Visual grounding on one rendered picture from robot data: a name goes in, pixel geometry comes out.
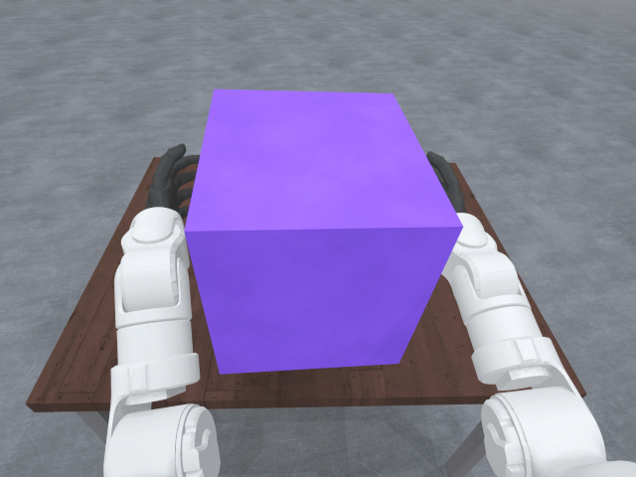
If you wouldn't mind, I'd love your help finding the right robot upper arm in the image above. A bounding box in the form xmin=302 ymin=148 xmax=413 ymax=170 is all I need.
xmin=481 ymin=386 xmax=636 ymax=477

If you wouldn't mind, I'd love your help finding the robot left forearm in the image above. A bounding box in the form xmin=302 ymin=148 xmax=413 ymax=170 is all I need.
xmin=103 ymin=207 xmax=200 ymax=477

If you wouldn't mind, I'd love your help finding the right robot hand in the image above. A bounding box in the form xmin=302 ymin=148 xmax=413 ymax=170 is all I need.
xmin=426 ymin=151 xmax=467 ymax=214

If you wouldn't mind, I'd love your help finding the left robot hand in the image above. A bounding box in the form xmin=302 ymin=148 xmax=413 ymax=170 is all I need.
xmin=145 ymin=144 xmax=200 ymax=220

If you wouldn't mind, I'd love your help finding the carton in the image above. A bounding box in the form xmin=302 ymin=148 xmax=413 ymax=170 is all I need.
xmin=184 ymin=89 xmax=463 ymax=375

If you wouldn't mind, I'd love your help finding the table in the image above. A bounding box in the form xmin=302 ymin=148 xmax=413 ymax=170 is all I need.
xmin=25 ymin=157 xmax=587 ymax=477

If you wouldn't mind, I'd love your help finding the left robot upper arm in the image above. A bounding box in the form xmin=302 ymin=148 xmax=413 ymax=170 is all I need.
xmin=105 ymin=403 xmax=221 ymax=477

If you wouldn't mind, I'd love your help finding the robot right forearm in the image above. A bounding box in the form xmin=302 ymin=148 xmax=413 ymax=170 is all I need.
xmin=441 ymin=213 xmax=606 ymax=459

